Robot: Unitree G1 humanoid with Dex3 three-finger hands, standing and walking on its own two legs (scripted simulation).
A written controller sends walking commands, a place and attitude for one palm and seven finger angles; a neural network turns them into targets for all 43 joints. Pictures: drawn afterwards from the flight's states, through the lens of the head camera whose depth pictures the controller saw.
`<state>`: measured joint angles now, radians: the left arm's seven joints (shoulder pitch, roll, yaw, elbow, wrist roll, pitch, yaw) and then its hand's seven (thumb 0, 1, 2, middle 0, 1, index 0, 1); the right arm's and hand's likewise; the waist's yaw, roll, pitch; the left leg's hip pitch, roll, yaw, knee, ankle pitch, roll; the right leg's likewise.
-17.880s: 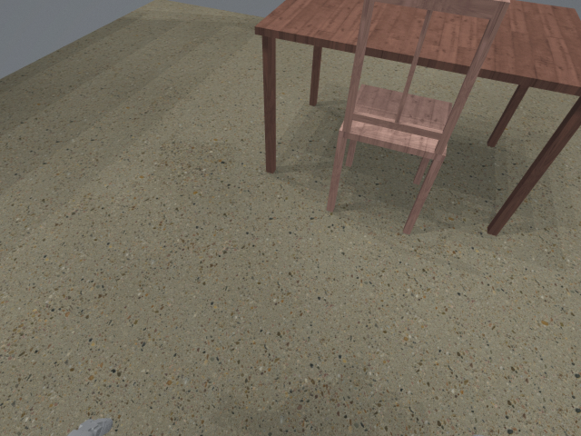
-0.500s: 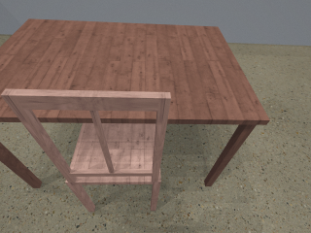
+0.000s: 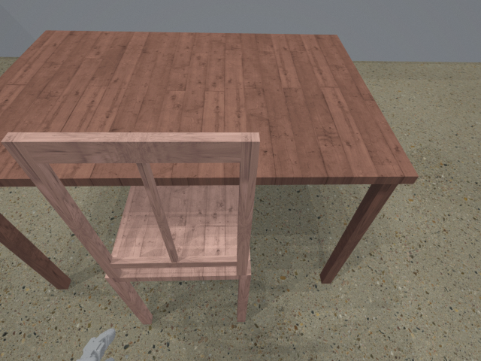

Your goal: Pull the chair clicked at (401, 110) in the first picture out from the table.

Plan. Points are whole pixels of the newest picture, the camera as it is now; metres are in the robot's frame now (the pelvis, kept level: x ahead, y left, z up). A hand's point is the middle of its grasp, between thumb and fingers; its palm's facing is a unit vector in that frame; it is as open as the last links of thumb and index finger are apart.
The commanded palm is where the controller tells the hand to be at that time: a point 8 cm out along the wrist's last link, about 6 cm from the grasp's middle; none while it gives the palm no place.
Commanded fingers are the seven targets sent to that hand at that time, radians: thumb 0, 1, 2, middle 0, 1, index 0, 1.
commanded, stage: raise the hand toward the chair's back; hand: left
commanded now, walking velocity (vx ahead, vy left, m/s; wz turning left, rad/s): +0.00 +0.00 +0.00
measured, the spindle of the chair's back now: (161, 220) +0.38 +0.19 -0.04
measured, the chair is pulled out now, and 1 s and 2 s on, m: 0.00 0.00 0.00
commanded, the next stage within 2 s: aim the fingers beside a spindle in 1.98 s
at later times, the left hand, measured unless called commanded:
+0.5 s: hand (143, 341) +0.16 +0.17 -0.05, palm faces +0.10 -0.99 -0.06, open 11.0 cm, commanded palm +0.14 +0.22 -0.05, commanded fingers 0.00 0.15 0.58 -0.13 -0.18 -0.13 -0.18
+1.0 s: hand (137, 316) +0.20 +0.19 -0.05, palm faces +0.08 -1.00 -0.04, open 15.2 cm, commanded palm +0.17 +0.24 -0.04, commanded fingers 0.00 -0.43 0.33 -0.07 -0.09 -0.07 -0.09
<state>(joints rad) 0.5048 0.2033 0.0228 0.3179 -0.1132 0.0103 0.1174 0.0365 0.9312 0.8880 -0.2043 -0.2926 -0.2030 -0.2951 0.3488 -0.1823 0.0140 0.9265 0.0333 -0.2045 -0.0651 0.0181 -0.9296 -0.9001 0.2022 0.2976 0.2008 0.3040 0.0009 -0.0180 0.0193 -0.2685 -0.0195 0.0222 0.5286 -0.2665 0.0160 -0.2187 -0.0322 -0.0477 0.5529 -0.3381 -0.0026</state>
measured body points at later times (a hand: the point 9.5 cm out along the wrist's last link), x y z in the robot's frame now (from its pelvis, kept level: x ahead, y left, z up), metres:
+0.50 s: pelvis -0.04 -0.03 -0.11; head +0.04 -0.02 +0.34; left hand +0.15 +0.22 -0.05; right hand +0.19 -0.23 -0.18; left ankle +0.01 +0.11 -0.73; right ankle -0.03 -0.12 -0.73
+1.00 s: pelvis -0.03 +0.00 -0.09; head +0.05 +0.01 +0.36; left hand +0.19 +0.24 -0.05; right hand +0.15 -0.26 -0.16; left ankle +0.01 +0.11 -0.73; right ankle -0.03 -0.12 -0.73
